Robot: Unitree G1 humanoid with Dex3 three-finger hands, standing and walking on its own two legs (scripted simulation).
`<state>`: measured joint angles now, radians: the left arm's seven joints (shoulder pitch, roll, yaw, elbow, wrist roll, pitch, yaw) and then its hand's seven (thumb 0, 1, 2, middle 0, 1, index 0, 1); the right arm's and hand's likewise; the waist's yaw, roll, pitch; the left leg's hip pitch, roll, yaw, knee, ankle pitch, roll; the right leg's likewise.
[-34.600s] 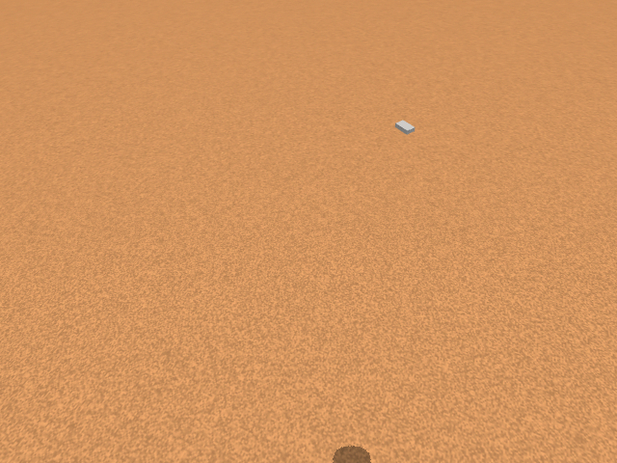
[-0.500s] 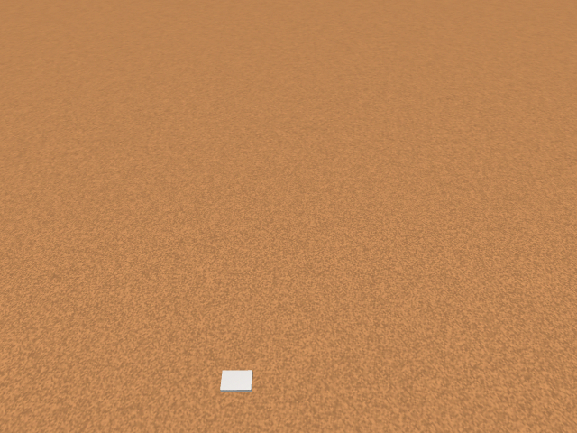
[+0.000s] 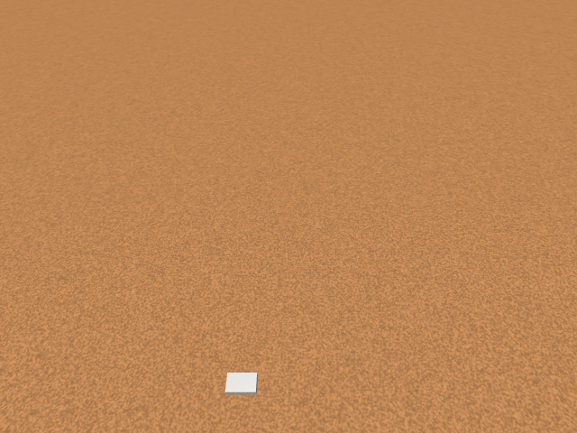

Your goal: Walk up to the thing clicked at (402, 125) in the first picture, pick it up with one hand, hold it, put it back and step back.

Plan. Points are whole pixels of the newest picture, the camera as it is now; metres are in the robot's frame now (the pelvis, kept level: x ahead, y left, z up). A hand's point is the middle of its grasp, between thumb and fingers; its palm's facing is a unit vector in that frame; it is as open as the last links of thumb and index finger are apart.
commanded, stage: walk up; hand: left
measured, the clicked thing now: (241, 383) +0.43 +0.22 -0.77
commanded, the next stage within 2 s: stand in 0.20 s
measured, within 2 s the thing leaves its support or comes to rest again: neither
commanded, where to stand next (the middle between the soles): +0.04 -0.02 m, yaw +0 degrees
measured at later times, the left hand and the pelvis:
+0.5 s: hand out of the picture +0.10 +0.25 -0.15, palm faces -0.03 -0.94 -0.34, open 7.3 cm; pelvis +0.00 +0.00 +0.00, yaw +0 degrees
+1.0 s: hand out of the picture +0.07 +0.25 -0.16, palm faces -0.03 -0.94 -0.34, open 7.3 cm; pelvis +0.00 -0.01 +0.00, yaw +0 degrees
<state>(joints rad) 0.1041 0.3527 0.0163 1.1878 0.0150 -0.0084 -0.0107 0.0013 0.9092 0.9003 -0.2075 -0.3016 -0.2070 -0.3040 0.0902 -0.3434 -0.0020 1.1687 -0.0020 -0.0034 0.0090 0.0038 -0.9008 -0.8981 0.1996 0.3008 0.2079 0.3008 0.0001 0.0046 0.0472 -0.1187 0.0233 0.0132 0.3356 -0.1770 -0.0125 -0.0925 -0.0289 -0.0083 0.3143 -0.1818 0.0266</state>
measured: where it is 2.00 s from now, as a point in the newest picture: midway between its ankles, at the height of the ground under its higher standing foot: outside the picture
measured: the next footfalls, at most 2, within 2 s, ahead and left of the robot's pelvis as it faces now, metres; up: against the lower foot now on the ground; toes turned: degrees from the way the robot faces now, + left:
none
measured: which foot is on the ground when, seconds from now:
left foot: down 0.00-1.00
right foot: down 0.00-1.00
